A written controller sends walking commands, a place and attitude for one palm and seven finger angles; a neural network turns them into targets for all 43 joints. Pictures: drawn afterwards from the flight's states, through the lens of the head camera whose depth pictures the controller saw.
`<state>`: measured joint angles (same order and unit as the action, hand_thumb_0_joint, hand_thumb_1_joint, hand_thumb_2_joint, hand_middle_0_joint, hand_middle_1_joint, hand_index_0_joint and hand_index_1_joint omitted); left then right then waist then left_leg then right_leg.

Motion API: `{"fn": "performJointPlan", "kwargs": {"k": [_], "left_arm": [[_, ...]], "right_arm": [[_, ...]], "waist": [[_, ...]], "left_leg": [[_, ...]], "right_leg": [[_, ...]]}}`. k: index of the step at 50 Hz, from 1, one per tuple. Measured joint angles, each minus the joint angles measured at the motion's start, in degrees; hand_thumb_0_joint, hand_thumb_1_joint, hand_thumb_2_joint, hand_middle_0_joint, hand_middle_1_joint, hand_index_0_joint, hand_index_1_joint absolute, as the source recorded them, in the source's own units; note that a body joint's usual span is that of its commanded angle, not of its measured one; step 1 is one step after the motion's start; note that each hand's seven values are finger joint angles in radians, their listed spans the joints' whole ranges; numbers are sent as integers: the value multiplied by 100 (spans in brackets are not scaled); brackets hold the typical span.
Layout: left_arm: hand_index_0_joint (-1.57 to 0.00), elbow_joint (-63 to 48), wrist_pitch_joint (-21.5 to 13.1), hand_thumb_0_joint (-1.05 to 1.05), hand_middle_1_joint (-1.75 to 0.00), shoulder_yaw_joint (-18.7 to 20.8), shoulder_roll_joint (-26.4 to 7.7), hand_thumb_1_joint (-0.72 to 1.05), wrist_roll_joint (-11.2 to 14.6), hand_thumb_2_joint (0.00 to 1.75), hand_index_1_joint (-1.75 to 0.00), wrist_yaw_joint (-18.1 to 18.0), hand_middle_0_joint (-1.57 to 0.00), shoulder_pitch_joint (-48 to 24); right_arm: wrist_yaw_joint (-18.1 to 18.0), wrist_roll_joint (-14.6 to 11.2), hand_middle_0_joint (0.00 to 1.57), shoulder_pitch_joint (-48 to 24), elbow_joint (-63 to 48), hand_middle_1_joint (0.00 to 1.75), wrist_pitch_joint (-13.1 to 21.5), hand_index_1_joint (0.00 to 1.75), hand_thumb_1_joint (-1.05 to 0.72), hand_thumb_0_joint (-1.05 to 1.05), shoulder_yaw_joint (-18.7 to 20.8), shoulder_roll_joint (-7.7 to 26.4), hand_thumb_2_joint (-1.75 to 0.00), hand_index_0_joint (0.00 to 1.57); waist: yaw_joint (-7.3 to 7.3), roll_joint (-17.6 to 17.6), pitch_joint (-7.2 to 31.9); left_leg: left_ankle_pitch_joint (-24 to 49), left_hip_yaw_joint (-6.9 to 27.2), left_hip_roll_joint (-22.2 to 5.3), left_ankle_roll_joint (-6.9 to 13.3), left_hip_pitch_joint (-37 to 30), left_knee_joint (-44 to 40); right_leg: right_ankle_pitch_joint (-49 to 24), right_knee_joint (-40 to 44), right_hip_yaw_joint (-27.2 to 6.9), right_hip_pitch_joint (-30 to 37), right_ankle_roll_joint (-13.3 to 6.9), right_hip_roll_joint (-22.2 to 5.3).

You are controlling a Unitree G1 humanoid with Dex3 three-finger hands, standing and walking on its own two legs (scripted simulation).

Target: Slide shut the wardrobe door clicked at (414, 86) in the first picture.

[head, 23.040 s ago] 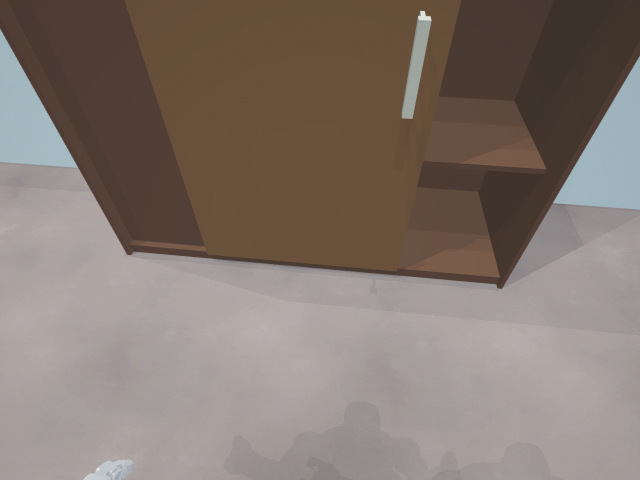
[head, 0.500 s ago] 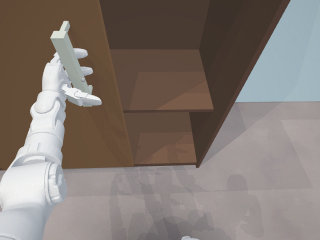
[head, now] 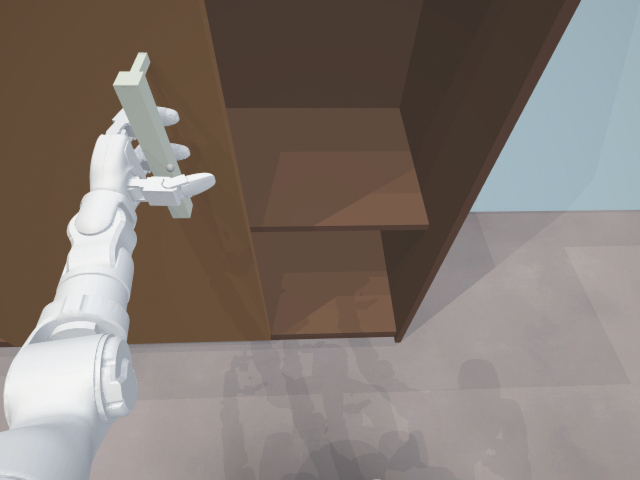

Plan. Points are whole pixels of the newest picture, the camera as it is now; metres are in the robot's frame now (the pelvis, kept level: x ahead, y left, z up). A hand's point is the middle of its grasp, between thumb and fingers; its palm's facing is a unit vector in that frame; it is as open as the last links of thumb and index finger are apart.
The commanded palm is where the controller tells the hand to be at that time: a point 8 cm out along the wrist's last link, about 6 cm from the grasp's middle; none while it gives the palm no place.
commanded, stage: grip the handle and tug to test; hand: left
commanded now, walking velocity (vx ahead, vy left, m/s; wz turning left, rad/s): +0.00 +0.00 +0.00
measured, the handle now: (164, 144) +0.53 +0.18 +0.11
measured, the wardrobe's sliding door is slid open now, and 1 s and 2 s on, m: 0.40 0.40 0.38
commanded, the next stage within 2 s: tug the door sideways, standing still in 1.06 s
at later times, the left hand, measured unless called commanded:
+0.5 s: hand (169, 167) +0.48 +0.16 +0.12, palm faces -0.03 -1.00 -0.01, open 6.0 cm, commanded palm +0.46 +0.21 +0.12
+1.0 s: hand (170, 168) +0.48 +0.16 +0.12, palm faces -0.03 -1.00 -0.02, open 6.0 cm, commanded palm +0.44 +0.21 +0.12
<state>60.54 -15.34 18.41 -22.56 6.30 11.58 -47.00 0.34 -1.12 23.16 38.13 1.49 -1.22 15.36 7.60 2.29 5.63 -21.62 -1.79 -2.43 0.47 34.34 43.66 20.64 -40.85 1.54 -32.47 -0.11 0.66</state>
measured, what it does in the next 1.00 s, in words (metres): stands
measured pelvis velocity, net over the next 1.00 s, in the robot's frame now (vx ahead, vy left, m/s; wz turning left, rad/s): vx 0.00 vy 0.00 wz -0.01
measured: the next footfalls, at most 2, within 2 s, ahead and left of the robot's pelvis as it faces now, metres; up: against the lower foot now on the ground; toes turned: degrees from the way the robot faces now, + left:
none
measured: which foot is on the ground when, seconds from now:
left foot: down 0.00-1.00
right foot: down 0.00-1.00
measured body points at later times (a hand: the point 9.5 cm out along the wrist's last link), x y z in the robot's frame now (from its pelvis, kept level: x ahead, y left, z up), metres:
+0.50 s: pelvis -0.01 +0.00 +0.00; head +0.06 +0.00 +0.44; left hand +0.47 +0.22 +0.13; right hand +0.02 -0.26 -0.12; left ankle -0.01 +0.11 -0.71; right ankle -0.01 -0.12 -0.71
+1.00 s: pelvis +0.00 +0.00 +0.00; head +0.06 +0.00 +0.44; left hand +0.47 +0.21 +0.13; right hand +0.02 -0.26 -0.12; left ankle -0.01 +0.11 -0.71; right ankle -0.01 -0.12 -0.71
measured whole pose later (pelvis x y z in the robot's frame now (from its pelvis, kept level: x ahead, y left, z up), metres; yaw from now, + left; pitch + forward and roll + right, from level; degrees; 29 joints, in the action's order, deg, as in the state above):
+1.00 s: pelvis +0.00 +0.00 +0.00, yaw -1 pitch +13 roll -1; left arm 58.6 -14.5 19.1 -23.4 7.1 12.5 -45.8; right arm 0.3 -1.4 24.0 36.8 1.7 -1.2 15.8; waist 7.9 2.3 6.0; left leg -21.7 -2.4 -2.7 0.5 35.2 43.8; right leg 20.5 -41.2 0.8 -33.8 -0.1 0.9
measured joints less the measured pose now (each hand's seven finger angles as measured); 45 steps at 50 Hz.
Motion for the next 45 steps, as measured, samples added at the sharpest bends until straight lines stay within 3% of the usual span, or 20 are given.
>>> {"fn": "performJointPlan", "kwargs": {"k": [16,45], "left_arm": [[-39,308,-70,1,-136,-42,-58,65,-22,79,-137,81,-41,-317],[-36,192,-29,1,-139,44,-143,66,19,79,-140,95,-38,-220]], "right_arm": [[-27,10,20,-39,66,30,38,30,-90,1,-10,31,-90,20],[-11,-10,20,91,-36,30,71,30,-90,1,-18,38,-90,20]], "waist": [[-1,-30,-45],[42,-11,-7]], "left_leg": [[21,65,35,5,149,66],[24,8,-4,2,233,101]], "right_leg": [[6,-64,60,-119,3,-32],[-25,-104,-6,-237,-5,9]]}}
